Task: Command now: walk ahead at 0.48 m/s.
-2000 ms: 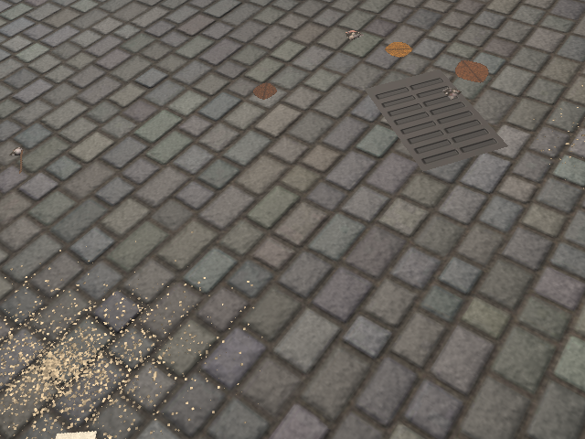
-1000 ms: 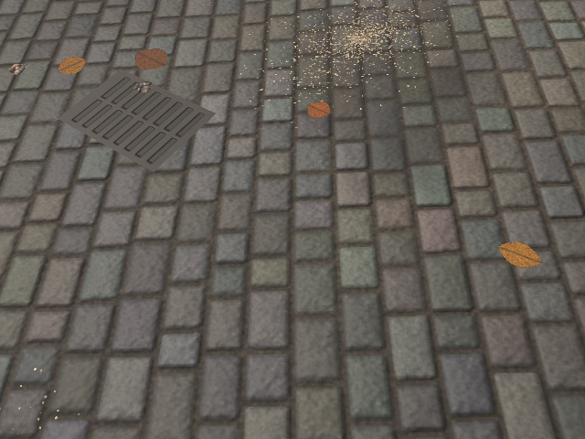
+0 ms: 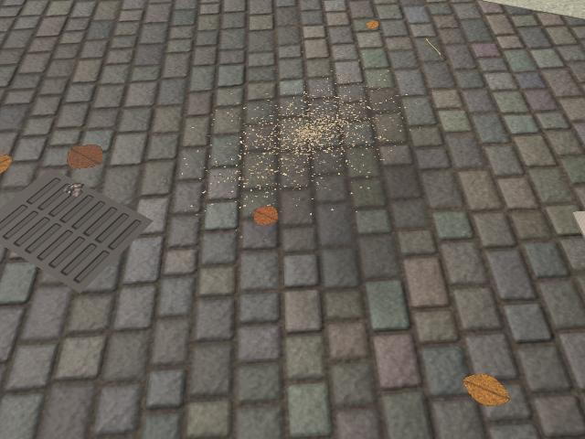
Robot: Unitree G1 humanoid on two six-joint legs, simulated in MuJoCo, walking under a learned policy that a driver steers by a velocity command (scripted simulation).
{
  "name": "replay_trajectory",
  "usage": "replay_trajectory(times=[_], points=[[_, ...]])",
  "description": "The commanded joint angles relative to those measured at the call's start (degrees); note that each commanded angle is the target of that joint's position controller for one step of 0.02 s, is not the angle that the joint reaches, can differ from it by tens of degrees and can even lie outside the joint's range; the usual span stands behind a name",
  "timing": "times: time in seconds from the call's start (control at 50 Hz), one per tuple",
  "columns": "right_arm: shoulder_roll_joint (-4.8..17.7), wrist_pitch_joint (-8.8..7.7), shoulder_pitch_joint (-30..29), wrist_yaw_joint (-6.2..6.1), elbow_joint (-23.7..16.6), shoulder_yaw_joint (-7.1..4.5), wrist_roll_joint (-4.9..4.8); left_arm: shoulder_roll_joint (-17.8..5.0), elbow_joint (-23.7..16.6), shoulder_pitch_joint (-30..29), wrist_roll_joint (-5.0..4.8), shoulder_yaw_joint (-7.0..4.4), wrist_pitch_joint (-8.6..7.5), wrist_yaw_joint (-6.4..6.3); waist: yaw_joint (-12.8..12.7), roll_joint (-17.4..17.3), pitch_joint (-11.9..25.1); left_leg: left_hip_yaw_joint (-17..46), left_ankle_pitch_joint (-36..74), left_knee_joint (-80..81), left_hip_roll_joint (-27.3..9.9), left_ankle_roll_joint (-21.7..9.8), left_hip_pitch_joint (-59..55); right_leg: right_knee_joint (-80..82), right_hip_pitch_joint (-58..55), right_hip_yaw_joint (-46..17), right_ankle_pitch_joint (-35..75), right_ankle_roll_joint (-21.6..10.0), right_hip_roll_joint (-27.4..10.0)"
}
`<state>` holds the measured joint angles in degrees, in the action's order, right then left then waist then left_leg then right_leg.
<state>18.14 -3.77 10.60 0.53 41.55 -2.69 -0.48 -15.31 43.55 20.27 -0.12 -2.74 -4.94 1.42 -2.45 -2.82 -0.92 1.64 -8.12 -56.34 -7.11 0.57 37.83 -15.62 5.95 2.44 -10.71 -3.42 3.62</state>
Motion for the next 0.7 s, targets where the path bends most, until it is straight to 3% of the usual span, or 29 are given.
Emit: replay_trajectory(times=[0.02, 0.1, 0.16, 0.2, 0.22, 0.24, 0.26, 0.28, 0.3, 0.32, 0.34, 0.36, 0.38, 0.4, 0.46, 0.5, 0.58, 0.64, 0.7], points=[[1.73, -0.8, -2.77, 0.3, -3.89, -0.12, 0.26, -8.88, -3.44, -3.54, -0.29, -2.16, -1.05, -0.69, 1.22, 5.6, -3.13, 0.21, 9.68, 10.95, -0.34, 0.84, 1.15, 9.43, 2.69, -8.0, 11.94, -9.15, -13.53], [1.0, -1.77, -10.81, 1.6, -6.22, 0.4, -0.38, -10.82, -0.78, 1.43, -0.98, -2.65, -0.3, -1.19, -1.98, 5.11, -4.47, -1.37, 15.93, 22.08, 2.13, -0.08, -1.54, 9.06, -0.69, -6.79, 10.4, -8.37, -14.87], [2.11, -2.05, -13.22, 2.55, -7.7, 0.04, -0.44, -11.18, 0.92, 3.08, -1.32, -2.91, 0.7, -1.47, -1.61, 5.37, -4.62, -0.59, 12.07, 26.14, 2.94, -2.21, -0.09, 5.73, -7.82, -7.41, 14.13, -7.29, -17.6], [3.26, -2.08, -11.4, 2.79, -7.62, -0.44, -0.31, -11.94, 1.46, 2.87, -1.25, -3.19, 1.4, -1.74, 0.08, 6.5, -2.76, -1.56, 7.23, 27.2, 4.4, -3.74, -3.54, 1.74, -11.22, -7.37, 23.16, -6.12, -18.32], [4.49, -2.0, -8.25, 2.58, -7.0, -1.05, -0.22, -12.57, 1.5, 2.32, -1.07, -3.34, 1.71, -1.89, 1.98, 7.63, -0.16, -3.08, 4.7, 27.22, 6.19, -4.81, -8.55, -2.74, -12.17, -6.83, 33.08, -5.41, -17.7], [6.43, -1.87, -0.76, 2.07, -5.0, -2.24, -0.16, -12.28, 1.49, 1.46, -0.84, -3.12, 2.19, -2.03, 6.23, 7.37, 4.82, -5.11, 5.1, 28.4, 8.21, -6.53, -18.89, -12.19, -10.87, -4.84, 41.43, -4.08, -15.42], [9.24, -1.59, 8.77, 1.39, -2.88, -3.32, 0.03, -10.41, 0.79, 1.85, -0.09, -2.17, 2.32, -2.3, 10.23, 5.89, 12.41, -0.99, 6.89, 25.63, 3.85, -9.03, -35.71, -25.91, -2.03, -3.21, 34.54, -2.16, -12.83], [15.45, -1.45, 14.42, 1.13, -2.03, -4.68, 1.35, -3.42, -0.92, 9.7, 0.04, -0.01, 1.34, -1.78, 7.55, -7.66, 22.24, 26.39, -3.03, 27.07, -12.01, -18.8, -59.84, -50.17, 22.2, -1.84, 6.3, 2.29, -3.57], [10.82, -1.33, 15.95, 1.35, -1.45, -3.56, 0.35, -5.14, 0.31, 8.16, -0.52, -0.05, 0.02, -1.44, 9.05, -10.77, 26.45, 42.67, -10.24, 37.14, -15.17, -20.72, -62.84, -58.62, 30.76, -9.98, -21.83, 2.63, 0.23], [8.15, -1.24, 11.94, 1.16, -1.63, -2.53, -0.04, -9.92, -1.32, 2.2, -2.33, -1.43, -0.71, -1.0, 9.03, -6.77, 16.24, 34.55, -13.82, 38.65, -13.47, -17.45, -55.99, -62.05, 36.68, -10.65, -19.75, 1.99, -3.5], [6.84, -1.1, 8.04, 0.97, -2.12, -2.12, -0.03, -9.94, -2.67, -2.1, -2.56, -1.23, -1.12, -0.99, 7.57, -2.48, 9.73, 26.76, -10.7, 39.74, -11.35, -15.61, -47.12, -59.58, 36.76, -8.38, -14.55, 1.49, -6.67], [5.02, -1.11, 4.87, 1.15, -2.11, -1.52, 0.35, -9.18, -2.97, -5.1, -1.35, -1.25, -1.02, -1.27, 5.87, 1.51, 4.14, 20.46, -4.59, 41.73, -8.34, -14.02, -38.38, -55.16, 35.0, -6.93, -10.6, 1.44, -8.8], [4.41, -1.5, 3.16, 1.17, -2.34, -1.29, 1.07, -8.6, -2.88, -3.44, -0.9, -1.47, -0.54, -1.33, 3.37, -1.48, 3.34, 17.53, -0.22, 43.34, -7.39, -14.12, -33.29, -52.45, 31.37, -7.47, -7.32, 1.75, -10.67], [3.93, -1.82, 2.24, 1.3, -2.36, -1.27, 1.12, -7.78, -2.11, -1.85, -0.75, -1.32, 0.11, -1.32, 2.33, -2.05, 3.16, 15.76, 2.37, 45.06, -6.29, -14.48, -30.14, -51.3, 28.29, -7.47, -5.99, 2.35, -11.31], [5.01, -2.83, 2.51, 1.2, -0.8, -1.66, 0.52, -5.77, -2.0, -2.22, -0.32, -0.92, 1.49, -1.72, 1.09, -0.91, 1.31, 9.81, 8.2, 48.31, -5.35, -15.55, -26.37, -46.14, 28.56, -6.43, -2.64, 4.06, -11.95], [5.9, -2.74, 4.16, 0.68, 0.37, -1.91, 0.48, -5.22, -3.44, -6.73, 0.12, -0.69, 1.42, -1.83, 2.2, -0.03, -0.32, 7.13, 10.93, 49.3, -4.7, -15.28, -27.28, -39.46, 31.48, -6.18, 3.27, 5.01, -12.32], [7.23, -1.95, 6.97, -0.03, 1.91, -2.1, -0.08, -3.43, -5.15, -14.74, -0.17, 0.06, 0.34, -0.9, 5.26, 0.29, -1.83, 2.13, 9.98, 49.72, -2.29, -12.62, -28.89, -23.47, 29.21, -3.91, 15.74, 4.83, -10.14], [8.19, -1.19, 10.57, -0.18, 3.87, -2.33, -0.5, -3.61, -6.77, -19.9, -0.68, 0.16, -0.2, 0.02, 7.34, 0.21, -3.0, 2.66, 8.56, 48.57, -4.22, -12.51, -33.29, -17.72, 29.35, -3.36, 17.19, 4.24, -8.81], [8.7, -0.08, 11.85, -0.54, 5.29, -2.65, -0.76, -4.61, -8.2, -22.31, -0.77, -0.11, -0.58, 0.99, 7.01, -0.38, -3.42, 3.88, 11.9, 45.22, -7.08, -11.61, -39.79, -14.21, 30.84, -3.93, 12.12, 2.28, -8.02]])
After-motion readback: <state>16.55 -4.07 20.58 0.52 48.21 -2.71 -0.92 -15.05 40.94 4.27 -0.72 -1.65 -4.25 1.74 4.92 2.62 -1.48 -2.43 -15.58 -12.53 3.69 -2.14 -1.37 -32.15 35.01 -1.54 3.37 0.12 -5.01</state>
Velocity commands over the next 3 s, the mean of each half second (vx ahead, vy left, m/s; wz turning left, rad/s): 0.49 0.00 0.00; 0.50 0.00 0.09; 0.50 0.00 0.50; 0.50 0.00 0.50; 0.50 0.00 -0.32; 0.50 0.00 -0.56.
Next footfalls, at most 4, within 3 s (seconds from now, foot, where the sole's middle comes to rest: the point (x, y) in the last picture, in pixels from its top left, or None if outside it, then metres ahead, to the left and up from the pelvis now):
0.26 left None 0.34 0.14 -0.78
0.80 right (368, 379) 0.64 -0.09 -0.78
1.34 left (264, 285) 0.91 0.18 -0.78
1.82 right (295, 194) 1.24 0.11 -0.78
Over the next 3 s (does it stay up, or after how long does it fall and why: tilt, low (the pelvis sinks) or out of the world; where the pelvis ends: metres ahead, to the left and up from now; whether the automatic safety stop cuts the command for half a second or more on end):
stays up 1.58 0.34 0.00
